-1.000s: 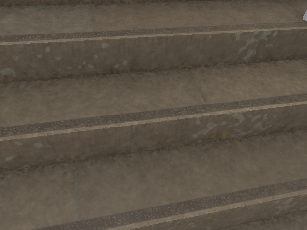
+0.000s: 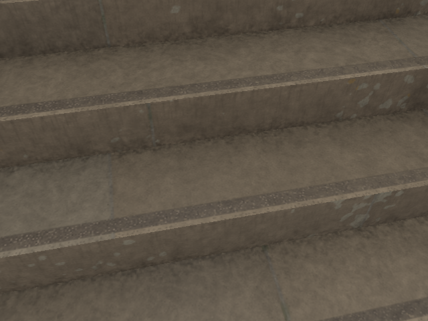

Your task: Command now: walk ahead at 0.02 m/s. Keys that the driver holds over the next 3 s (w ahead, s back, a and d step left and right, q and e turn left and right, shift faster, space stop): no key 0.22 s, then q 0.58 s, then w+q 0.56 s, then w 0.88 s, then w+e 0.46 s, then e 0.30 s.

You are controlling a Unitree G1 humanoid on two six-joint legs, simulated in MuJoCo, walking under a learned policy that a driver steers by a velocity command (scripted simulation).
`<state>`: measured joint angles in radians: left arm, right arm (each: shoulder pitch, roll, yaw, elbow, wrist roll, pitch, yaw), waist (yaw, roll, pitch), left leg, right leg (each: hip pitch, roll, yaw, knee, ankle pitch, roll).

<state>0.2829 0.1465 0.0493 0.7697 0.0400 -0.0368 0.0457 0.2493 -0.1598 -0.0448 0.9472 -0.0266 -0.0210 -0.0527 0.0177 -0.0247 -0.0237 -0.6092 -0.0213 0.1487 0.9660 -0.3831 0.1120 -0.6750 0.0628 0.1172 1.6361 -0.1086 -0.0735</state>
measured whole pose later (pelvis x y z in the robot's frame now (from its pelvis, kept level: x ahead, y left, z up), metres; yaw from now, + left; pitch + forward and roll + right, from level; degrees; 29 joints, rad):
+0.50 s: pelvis +0.04 -0.10 -0.01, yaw +6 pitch +3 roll +0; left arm 0.22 0.08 0.00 0.69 0.01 -0.02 0.03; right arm 0.20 -0.19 -0.11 0.81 -0.05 0.03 -0.09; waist -0.02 0.09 -0.02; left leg -0.69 0.00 -0.11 1.16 -0.48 -0.01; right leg -0.36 -0.05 -0.03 0.89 -0.79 0.07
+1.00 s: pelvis +0.02 -0.18 +0.00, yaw +20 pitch +2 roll +0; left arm 0.16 0.16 -0.01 0.49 0.03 0.03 0.03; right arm 0.18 -0.21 -0.06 0.59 -0.08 0.02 -0.06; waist -0.03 0.04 -0.03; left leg -0.68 -0.15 -0.11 1.03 -0.51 0.10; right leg -0.48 0.00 0.11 1.12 -0.53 0.02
